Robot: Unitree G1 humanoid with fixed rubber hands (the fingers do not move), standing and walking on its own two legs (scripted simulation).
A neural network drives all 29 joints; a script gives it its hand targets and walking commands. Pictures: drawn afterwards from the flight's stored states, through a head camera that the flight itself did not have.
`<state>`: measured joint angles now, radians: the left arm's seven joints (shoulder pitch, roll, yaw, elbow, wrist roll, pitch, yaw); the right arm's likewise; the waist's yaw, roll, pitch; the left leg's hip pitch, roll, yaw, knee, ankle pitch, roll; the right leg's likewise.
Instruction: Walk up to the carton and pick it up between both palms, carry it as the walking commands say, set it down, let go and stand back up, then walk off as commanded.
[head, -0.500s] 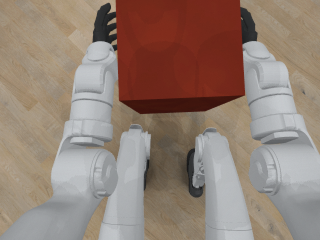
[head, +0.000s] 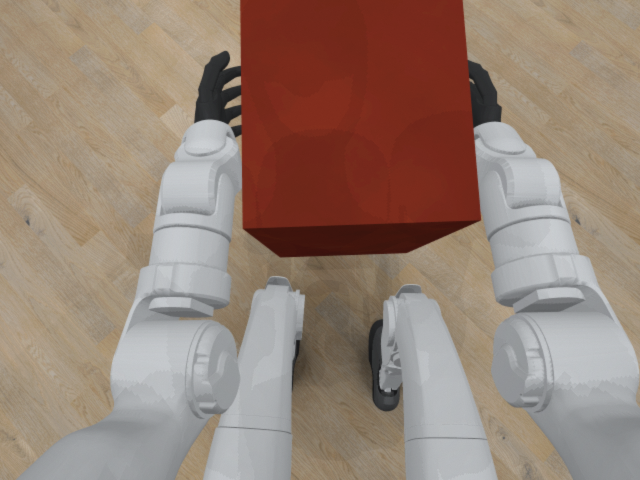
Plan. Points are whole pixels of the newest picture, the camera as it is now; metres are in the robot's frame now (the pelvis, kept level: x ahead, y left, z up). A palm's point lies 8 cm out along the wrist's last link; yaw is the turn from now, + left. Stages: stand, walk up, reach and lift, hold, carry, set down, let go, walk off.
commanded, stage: reach and lift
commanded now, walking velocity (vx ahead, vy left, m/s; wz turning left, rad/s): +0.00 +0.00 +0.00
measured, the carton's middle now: (345, 143) +0.50 +0.01 -0.07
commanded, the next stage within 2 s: none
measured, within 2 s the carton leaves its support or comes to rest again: neither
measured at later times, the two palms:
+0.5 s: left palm (167, 76) +0.46 +0.16 +0.12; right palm (535, 84) +0.47 -0.13 +0.10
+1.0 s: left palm (122, 59) +0.43 +0.16 +0.17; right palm (577, 56) +0.45 -0.12 +0.15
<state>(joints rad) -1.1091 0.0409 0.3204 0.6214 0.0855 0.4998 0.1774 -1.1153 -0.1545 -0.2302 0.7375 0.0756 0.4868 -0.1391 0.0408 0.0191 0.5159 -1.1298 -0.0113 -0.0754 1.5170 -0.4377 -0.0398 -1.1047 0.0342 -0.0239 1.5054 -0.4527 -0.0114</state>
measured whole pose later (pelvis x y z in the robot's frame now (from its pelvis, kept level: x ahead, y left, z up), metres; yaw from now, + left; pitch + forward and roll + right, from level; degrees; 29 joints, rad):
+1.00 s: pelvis +0.13 +0.00 +0.15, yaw +2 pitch +4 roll -1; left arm -0.39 -0.19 0.36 0.50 0.20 0.48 0.08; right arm -0.39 0.07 -0.23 0.59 -0.13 0.50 -0.05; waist 0.04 0.02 -0.10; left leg -0.55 -0.01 -0.09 0.82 -0.35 -0.03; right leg -0.51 0.02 -0.02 0.80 -0.37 -0.01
